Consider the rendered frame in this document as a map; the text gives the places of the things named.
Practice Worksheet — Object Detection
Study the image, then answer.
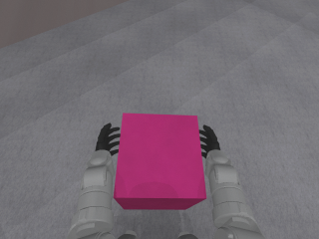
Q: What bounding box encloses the left robot forearm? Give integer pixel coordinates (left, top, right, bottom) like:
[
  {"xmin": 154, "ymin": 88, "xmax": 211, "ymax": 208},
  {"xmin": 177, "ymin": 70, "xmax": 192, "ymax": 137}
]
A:
[{"xmin": 66, "ymin": 149, "xmax": 115, "ymax": 239}]

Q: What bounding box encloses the robot left shin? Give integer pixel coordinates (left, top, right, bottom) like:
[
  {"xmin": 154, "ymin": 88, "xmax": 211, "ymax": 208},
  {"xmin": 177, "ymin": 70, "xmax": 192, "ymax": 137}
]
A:
[{"xmin": 126, "ymin": 230, "xmax": 137, "ymax": 236}]

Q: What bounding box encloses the robot right upper arm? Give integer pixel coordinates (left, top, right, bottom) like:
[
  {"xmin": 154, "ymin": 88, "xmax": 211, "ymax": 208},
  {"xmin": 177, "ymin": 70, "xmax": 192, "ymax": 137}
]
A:
[{"xmin": 213, "ymin": 225, "xmax": 265, "ymax": 239}]

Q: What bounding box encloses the carton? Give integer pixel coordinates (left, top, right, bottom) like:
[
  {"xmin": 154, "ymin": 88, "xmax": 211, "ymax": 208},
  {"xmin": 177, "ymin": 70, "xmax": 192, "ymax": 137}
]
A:
[{"xmin": 114, "ymin": 113, "xmax": 207, "ymax": 210}]

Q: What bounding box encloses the left robot hand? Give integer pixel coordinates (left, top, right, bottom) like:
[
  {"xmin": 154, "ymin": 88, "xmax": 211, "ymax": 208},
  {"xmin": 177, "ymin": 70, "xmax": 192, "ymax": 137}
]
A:
[{"xmin": 95, "ymin": 122, "xmax": 121, "ymax": 155}]

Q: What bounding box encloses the robot shin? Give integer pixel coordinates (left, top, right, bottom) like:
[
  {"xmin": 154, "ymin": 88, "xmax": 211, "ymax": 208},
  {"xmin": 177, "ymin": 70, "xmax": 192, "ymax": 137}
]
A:
[
  {"xmin": 126, "ymin": 230, "xmax": 137, "ymax": 236},
  {"xmin": 177, "ymin": 231, "xmax": 189, "ymax": 238}
]

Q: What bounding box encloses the robot right shin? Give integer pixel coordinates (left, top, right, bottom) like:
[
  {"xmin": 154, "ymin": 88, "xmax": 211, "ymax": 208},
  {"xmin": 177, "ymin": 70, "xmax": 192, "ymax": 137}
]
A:
[{"xmin": 177, "ymin": 231, "xmax": 189, "ymax": 238}]

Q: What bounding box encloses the right robot hand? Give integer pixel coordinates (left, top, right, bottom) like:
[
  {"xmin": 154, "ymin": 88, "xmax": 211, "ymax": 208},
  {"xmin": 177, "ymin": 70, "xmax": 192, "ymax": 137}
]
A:
[{"xmin": 199, "ymin": 125, "xmax": 220, "ymax": 158}]

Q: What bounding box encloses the right robot forearm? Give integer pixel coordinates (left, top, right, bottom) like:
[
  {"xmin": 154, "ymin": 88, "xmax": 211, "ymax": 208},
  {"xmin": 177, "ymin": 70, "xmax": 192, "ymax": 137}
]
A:
[{"xmin": 205, "ymin": 149, "xmax": 266, "ymax": 239}]

